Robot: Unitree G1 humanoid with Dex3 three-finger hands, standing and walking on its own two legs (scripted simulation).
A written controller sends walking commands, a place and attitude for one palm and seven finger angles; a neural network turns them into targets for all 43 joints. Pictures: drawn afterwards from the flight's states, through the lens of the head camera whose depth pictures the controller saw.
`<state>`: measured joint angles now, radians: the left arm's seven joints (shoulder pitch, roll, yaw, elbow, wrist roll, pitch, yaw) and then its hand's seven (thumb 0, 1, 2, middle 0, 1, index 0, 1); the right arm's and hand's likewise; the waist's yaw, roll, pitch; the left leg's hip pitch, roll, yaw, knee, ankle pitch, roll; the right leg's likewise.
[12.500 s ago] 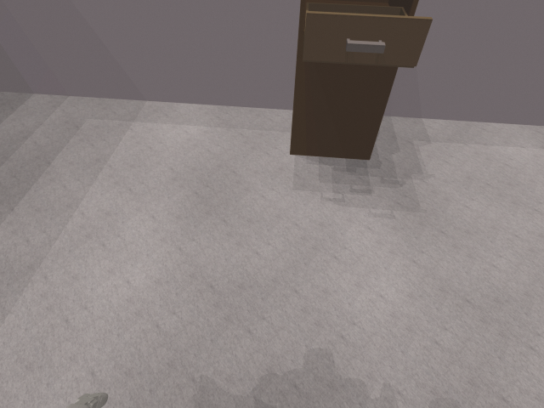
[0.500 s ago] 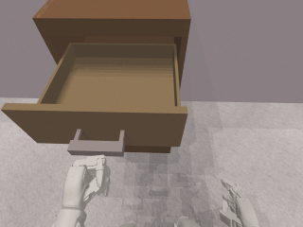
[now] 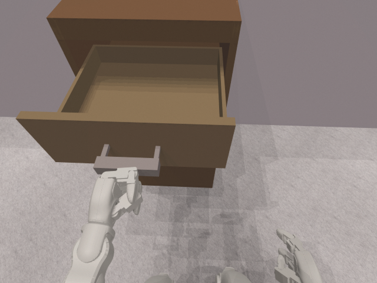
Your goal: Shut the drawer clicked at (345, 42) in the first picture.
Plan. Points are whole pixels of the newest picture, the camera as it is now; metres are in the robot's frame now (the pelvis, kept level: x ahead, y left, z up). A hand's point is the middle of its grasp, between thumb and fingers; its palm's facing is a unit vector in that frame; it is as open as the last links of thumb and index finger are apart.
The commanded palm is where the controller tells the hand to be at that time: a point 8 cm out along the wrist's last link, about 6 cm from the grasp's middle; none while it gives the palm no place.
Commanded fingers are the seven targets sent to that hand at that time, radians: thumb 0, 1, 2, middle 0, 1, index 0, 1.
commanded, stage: push the drawer shut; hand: left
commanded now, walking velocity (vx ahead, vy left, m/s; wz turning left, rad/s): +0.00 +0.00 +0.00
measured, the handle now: (130, 157) +0.36 +0.14 +0.07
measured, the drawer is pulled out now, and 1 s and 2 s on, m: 0.27 0.13 0.01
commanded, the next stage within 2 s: none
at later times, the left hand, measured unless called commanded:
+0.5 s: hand (145, 165) +0.34 +0.11 +0.06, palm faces -0.03 -1.00 -0.05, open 3.1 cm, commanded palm +0.33 +0.16 +0.07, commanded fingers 0.00 0.90 0.90 -1.40 -1.60 -1.40 -1.60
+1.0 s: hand (150, 138) +0.41 +0.10 +0.06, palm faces -0.01 -1.00 -0.05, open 3.0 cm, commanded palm +0.40 +0.16 +0.07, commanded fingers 0.00 0.90 0.90 -1.40 -1.60 -1.40 -1.60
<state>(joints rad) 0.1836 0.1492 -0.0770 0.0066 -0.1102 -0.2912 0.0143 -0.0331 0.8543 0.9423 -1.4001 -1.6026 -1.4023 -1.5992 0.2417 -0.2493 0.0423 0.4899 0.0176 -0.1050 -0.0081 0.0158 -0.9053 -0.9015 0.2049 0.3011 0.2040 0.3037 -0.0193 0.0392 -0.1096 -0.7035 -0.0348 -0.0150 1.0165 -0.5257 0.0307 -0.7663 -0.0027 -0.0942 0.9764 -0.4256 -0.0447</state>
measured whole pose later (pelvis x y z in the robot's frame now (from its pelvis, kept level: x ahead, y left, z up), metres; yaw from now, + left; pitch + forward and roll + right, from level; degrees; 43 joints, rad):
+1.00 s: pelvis -0.01 +0.00 +0.01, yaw -1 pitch +15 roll +0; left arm -0.49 0.18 0.12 0.75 -0.10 -0.41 0.03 -0.03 0.85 0.94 -1.40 -1.60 -1.40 -1.60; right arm 0.29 -0.26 0.02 0.62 0.01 -0.05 0.01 0.01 -0.91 -0.90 0.20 0.30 0.20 0.30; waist -0.08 0.02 -0.10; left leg -0.74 -0.03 0.01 0.96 -0.48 0.03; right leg -0.82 0.01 -0.07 0.93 -0.37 -0.04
